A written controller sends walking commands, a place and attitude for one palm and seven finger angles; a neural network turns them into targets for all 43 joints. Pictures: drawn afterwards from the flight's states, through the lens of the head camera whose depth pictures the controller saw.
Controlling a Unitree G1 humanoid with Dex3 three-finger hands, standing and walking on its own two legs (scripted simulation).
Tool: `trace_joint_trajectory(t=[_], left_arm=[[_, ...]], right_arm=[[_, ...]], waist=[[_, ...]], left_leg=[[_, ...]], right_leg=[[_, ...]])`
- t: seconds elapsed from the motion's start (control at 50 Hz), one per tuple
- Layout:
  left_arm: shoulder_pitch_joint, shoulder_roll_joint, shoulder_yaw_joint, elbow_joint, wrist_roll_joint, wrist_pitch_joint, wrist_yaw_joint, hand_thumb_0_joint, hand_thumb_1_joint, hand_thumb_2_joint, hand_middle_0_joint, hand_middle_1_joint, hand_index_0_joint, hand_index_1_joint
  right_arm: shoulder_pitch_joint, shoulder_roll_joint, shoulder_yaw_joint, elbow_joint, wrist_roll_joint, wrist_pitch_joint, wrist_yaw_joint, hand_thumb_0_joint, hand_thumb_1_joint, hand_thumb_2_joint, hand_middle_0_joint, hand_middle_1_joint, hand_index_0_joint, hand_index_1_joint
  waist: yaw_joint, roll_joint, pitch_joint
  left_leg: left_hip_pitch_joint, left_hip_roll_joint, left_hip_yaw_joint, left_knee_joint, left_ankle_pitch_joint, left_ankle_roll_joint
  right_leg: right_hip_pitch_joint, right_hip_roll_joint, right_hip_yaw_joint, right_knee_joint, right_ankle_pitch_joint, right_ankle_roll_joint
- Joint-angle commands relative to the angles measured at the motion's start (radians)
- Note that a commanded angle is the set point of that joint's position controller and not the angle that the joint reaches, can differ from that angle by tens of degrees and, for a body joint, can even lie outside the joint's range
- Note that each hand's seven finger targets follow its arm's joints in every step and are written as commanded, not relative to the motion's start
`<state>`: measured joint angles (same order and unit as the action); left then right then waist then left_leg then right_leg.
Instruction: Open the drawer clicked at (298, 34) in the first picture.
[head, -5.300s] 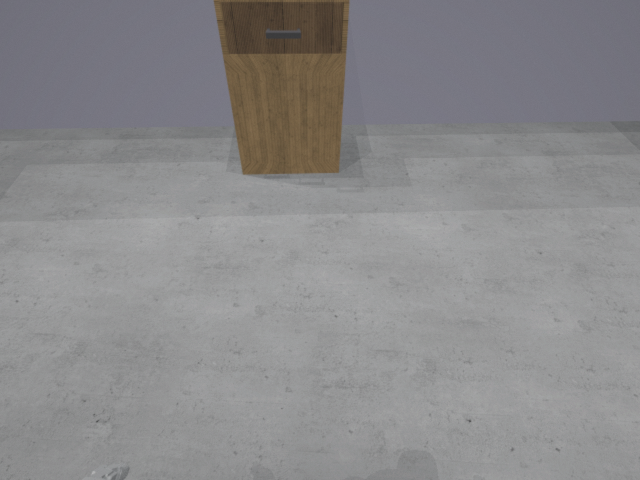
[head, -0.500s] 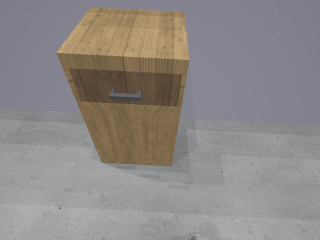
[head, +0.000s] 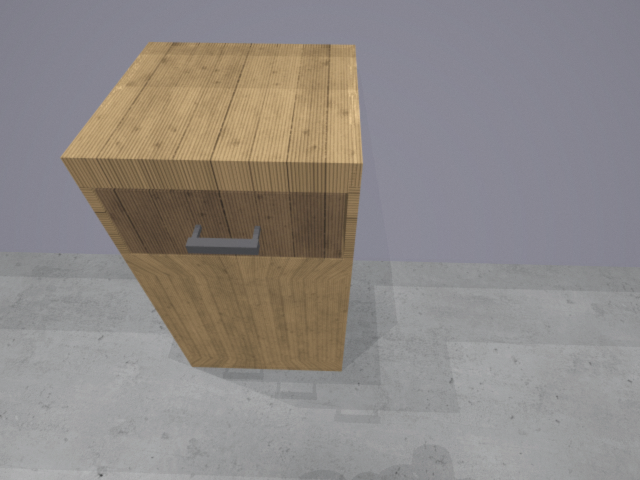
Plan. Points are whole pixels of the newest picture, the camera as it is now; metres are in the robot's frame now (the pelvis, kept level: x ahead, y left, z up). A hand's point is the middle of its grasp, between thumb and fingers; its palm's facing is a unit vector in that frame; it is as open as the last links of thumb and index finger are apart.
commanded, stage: come to a stop and stand still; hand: left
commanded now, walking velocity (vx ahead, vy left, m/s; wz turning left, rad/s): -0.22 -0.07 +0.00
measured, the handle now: (225, 238) +0.53 +0.22 -0.08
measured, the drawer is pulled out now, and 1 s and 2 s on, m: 0.00 0.00 0.00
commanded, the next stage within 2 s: look again from close up in 1.04 s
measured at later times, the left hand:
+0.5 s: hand out of the picture +0.01 +0.16 -0.19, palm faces +0.03 -0.97 -0.22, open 7.4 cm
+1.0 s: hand out of the picture -0.10 +0.11 -0.18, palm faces +0.05 -0.99 -0.15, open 7.4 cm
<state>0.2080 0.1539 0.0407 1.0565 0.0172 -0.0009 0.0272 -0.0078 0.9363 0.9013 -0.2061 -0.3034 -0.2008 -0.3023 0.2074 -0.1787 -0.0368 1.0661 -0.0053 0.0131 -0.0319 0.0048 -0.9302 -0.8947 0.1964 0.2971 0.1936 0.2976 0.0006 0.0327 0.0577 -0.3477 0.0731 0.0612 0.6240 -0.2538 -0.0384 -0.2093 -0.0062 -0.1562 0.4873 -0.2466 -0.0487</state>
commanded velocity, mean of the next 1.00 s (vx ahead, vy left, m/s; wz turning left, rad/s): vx -0.02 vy -0.02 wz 0.00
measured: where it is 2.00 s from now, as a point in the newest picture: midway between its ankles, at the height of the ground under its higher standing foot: outside the picture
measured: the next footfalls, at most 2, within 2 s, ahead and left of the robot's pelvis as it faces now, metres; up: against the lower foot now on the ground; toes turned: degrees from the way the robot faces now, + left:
left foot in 0.02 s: +0.10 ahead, +0.13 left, +0.00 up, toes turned +5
right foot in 0.34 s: -0.03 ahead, -0.14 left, +0.00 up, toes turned -4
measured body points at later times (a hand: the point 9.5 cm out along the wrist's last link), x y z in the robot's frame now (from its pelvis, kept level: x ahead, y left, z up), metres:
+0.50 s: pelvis -0.04 -0.02 -0.02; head -0.05 -0.02 +0.43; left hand +0.01 +0.22 -0.17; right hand +0.03 -0.27 -0.16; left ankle +0.03 +0.07 -0.74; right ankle -0.04 -0.14 -0.74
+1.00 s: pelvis -0.08 -0.05 +0.00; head -0.09 -0.04 +0.45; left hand -0.10 +0.17 -0.16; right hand -0.11 -0.25 -0.16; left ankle -0.05 +0.07 -0.74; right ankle -0.07 -0.13 -0.74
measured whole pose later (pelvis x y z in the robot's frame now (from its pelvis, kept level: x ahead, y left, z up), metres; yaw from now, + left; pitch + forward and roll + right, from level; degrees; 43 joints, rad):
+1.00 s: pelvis -0.08 -0.05 +0.00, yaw +0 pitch -1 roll +0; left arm 0.37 0.13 0.01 1.06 0.02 0.00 0.02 0.01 0.91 0.90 -0.20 -0.30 -0.20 -0.30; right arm 0.38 -0.12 0.01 1.07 -0.02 0.01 -0.03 0.00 -0.91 -0.89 0.20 0.30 0.19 0.30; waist 0.00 -0.01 -0.02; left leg -0.27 0.01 0.02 0.50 -0.22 0.01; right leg -0.24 0.02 -0.08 0.49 -0.25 -0.05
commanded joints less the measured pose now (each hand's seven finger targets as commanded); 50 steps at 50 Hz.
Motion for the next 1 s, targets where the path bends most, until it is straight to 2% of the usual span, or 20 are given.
trace_joint_trajectory(t=[0.0,0.04,0.08,0.14,0.24,0.26,0.28,0.3,0.32,0.34,0.36,0.44,0.48,0.5,0.56,0.62,0.68,0.74,0.9,0.98], left_arm=[[0.061,0.12,0.026,-0.066,-0.005,0.021,0.017,0.0,0.9,0.9,-0.2,-0.3,-0.2,-0.3],[0.073,0.086,0.017,-0.08,-0.01,0.032,0.017,0.0,0.9,0.9,-0.2,-0.3,-0.2,-0.3],[0.065,0.108,0.024,-0.079,-0.006,0.044,0.014,0.0,0.9,0.9,-0.2,-0.3,-0.2,-0.3],[0.091,0.096,0.028,-0.077,-0.005,0.039,0.005,0.0,0.9,0.9,-0.2,-0.3,-0.2,-0.3],[0.083,0.074,0.016,-0.091,-0.005,0.038,-0.001,0.0,0.9,0.9,-0.2,-0.3,-0.2,-0.3],[0.177,0.113,-0.007,-0.06,-0.006,0.015,0.024,0.0,0.9,0.9,-0.2,-0.3,-0.2,-0.3],[0.207,0.141,0.004,-0.063,0.008,-0.008,0.018,0.0,0.9,0.9,-0.2,-0.3,-0.2,-0.3],[0.136,0.191,0.013,-0.122,0.021,-0.011,0.023,0.0,0.9,0.9,-0.2,-0.3,-0.2,-0.3],[0.107,0.209,0.01,-0.152,0.025,-0.014,0.02,0.0,0.9,0.9,-0.2,-0.3,-0.2,-0.3],[0.085,0.216,0.019,-0.177,0.029,-0.01,0.019,0.0,0.9,0.9,-0.2,-0.3,-0.2,-0.3],[0.086,0.216,0.032,-0.177,0.021,-0.015,0.023,0.0,0.9,0.9,-0.2,-0.3,-0.2,-0.3],[0.048,0.175,0.018,-0.202,0.009,0.011,0.022,0.0,0.9,0.9,-0.2,-0.3,-0.2,-0.3],[0.12,0.107,0.005,-0.208,0.002,0.026,0.015,0.0,0.9,0.9,-0.2,-0.3,-0.2,-0.3],[0.125,0.106,0.005,-0.2,0.006,0.031,0.013,0.0,0.9,0.9,-0.2,-0.3,-0.2,-0.3],[0.203,0.074,0.003,-0.146,0.002,0.025,-0.003,0.0,0.9,0.9,-0.2,-0.3,-0.2,-0.3],[0.287,0.063,-0.001,-0.102,0.004,0.009,-0.005,0.0,0.9,0.9,-0.2,-0.3,-0.2,-0.3],[0.179,0.148,0.01,-0.14,0.008,-0.005,0.008,0.0,0.9,0.9,-0.2,-0.3,-0.2,-0.3],[0.058,0.13,0.004,-0.166,0.005,-0.014,0.011,0.0,0.9,0.9,-0.2,-0.3,-0.2,-0.3],[0.203,0.073,-0.011,-0.048,-0.004,-0.012,0.003,0.0,0.9,0.9,-0.2,-0.3,-0.2,-0.3],[0.221,0.066,-0.016,-0.014,0.0,-0.018,0.0,0.0,0.9,0.9,-0.2,-0.3,-0.2,-0.3]], right_arm=[[0.112,-0.099,-0.018,-0.034,-0.01,0.004,0.002,0.0,-0.9,-0.9,0.2,0.3,0.2,0.3],[0.084,-0.156,-0.027,-0.055,-0.015,0.004,-0.005,0.0,-0.9,-0.9,0.2,0.3,0.2,0.3],[0.03,-0.161,-0.028,-0.077,-0.017,0.003,-0.019,0.0,-0.9,-0.9,0.2,0.3,0.2,0.3],[-0.026,-0.167,-0.036,-0.108,-0.019,0.006,-0.017,0.0,-0.9,-0.9,0.2,0.3,0.2,0.3],[-0.021,-0.173,-0.049,-0.103,-0.019,0.01,-0.004,0.0,-0.9,-0.9,0.2,0.3,0.2,0.3],[-0.063,-0.223,-0.07,-0.134,-0.001,-0.013,-0.006,0.0,-0.9,-0.9,0.2,0.3,0.2,0.3],[-0.084,-0.189,-0.052,-0.179,0.001,-0.009,0.005,0.0,-0.9,-0.9,0.2,0.3,0.2,0.3],[0.017,-0.067,-0.032,-0.208,-0.005,0.001,0.019,0.0,-0.9,-0.9,0.2,0.3,0.2,0.3],[0.006,-0.052,-0.02,-0.23,-0.012,0.007,0.026,0.0,-0.9,-0.9,0.2,0.3,0.2,0.3],[0.012,-0.051,-0.029,-0.226,-0.01,0.011,0.03,0.0,-0.9,-0.9,0.2,0.3,0.2,0.3],[-0.012,-0.05,-0.025,-0.238,-0.009,0.011,0.027,0.0,-0.9,-0.9,0.2,0.3,0.2,0.3],[0.102,-0.06,-0.011,-0.198,-0.009,0.001,0.022,0.0,-0.9,-0.9,0.2,0.3,0.2,0.3],[0.142,-0.162,-0.021,-0.207,-0.028,-0.004,0.023,0.0,-0.9,-0.9,0.2,0.3,0.2,0.3],[0.132,-0.169,-0.027,-0.201,-0.029,-0.003,0.019,0.0,-0.9,-0.9,0.2,0.3,0.2,0.3],[0.012,-0.144,-0.011,-0.213,-0.027,-0.001,0.016,0.0,-0.9,-0.9,0.2,0.3,0.2,0.3],[0.034,-0.126,-0.01,-0.196,-0.026,0.0,0.017,0.0,-0.9,-0.9,0.2,0.3,0.2,0.3],[0.088,-0.051,-0.006,-0.185,-0.021,0.024,0.025,0.0,-0.9,-0.9,0.2,0.3,0.2,0.3],[0.176,-0.026,0.001,-0.123,-0.016,0.018,0.03,0.0,-0.9,-0.9,0.2,0.3,0.2,0.3],[0.2,-0.041,0.022,-0.047,-0.017,-0.027,0.004,0.0,-0.9,-0.9,0.2,0.3,0.2,0.3],[0.194,-0.031,0.026,-0.03,-0.015,-0.027,0.002,0.0,-0.9,-0.9,0.2,0.3,0.2,0.3]], waist=[[-0.006,0.034,-0.04],[-0.005,0.213,-0.039],[0.0,0.214,-0.053],[0.006,0.098,-0.14],[-0.019,0.163,-0.141],[0.035,0.031,-0.178],[0.05,-0.066,-0.116],[-0.008,-0.395,-0.114],[-0.003,-0.315,-0.149],[-0.017,-0.163,-0.163],[-0.006,-0.253,-0.136],[-0.056,-0.091,-0.007],[-0.033,0.227,0.056],[-0.029,0.259,0.073],[0.041,0.136,0.015],[0.059,0.03,-0.042],[-0.006,-0.285,0.04],[-0.055,-0.156,0.05],[0.009,0.055,0.013],[0.015,-0.016,0.034]], left_leg=[[0.203,0.144,-0.127,-0.177,0.525,0.071],[0.117,0.287,-0.269,-0.313,0.633,0.192],[0.088,0.305,-0.273,-0.321,0.588,0.25],[0.217,0.262,-0.19,-0.265,0.563,0.239],[0.207,0.235,-0.181,-0.298,0.328,0.212],[0.207,0.207,-0.123,-0.018,0.506,0.128],[0.161,0.114,-0.054,0.032,0.343,0.078],[-0.082,-0.034,0.033,0.145,-0.092,0.04],[-0.08,-0.062,-0.002,0.241,-0.234,0.038],[-0.085,-0.085,0.013,0.304,-0.209,0.041],[-0.127,-0.077,0.0,0.327,-0.207,0.048],[0.143,-0.05,-0.007,-0.038,-0.004,0.063],[0.026,0.186,-0.375,-0.315,-0.168,0.18],[-0.091,0.21,-0.438,-0.432,-0.378,0.213],[-0.243,0.166,-0.327,-0.427,-0.411,0.208],[-0.208,0.088,-0.216,-0.32,-0.372,0.153],[-0.114,-0.065,-0.034,0.113,-0.113,0.059],[-0.005,-0.06,-0.05,0.19,-0.081,0.068],[0.001,0.036,-0.171,-0.292,-0.136,0.099],[-0.041,0.016,-0.155,-0.287,-0.166,0.095]], right_leg=[[-0.123,-0.121,0.094,0.048,0.212,0.005],[-0.107,-0.015,0.048,0.279,-0.237,0.049],[-0.148,-0.024,0.156,0.523,-0.355,0.046],[-0.226,-0.019,0.171,0.576,-0.282,0.063],[-0.135,-0.036,0.122,0.305,-0.267,0.066],[-0.146,-0.071,0.221,0.038,-0.14,0.041],[-0.078,-0.079,0.19,-0.162,0.132,0.049],[0.004,-0.221,0.36,-0.138,0.347,0.006],[0.001,-0.29,0.371,-0.086,0.413,-0.079],[0.022,-0.243,0.311,-0.05,0.427,-0.105],[0.017,-0.24,0.354,-0.027,0.469,-0.122],[-0.235,-0.157,0.231,0.036,0.06,-0.057],[-0.27,0.003,0.102,0.205,-0.294,0.016],[-0.209,0.025,0.101,0.316,-0.31,0.013],[-0.038,-0.007,0.125,0.355,-0.202,0.01],[0.083,-0.003,0.121,0.05,-0.158,0.005],[-0.204,-0.28,0.525,-0.355,-0.544,-0.113],[-0.27,-0.207,0.357,-0.3,-0.293,-0.096],[-0.055,-0.06,0.203,-0.104,-0.106,-0.003],[-0.02,-0.068,0.221,-0.131,-0.124,-0.004]])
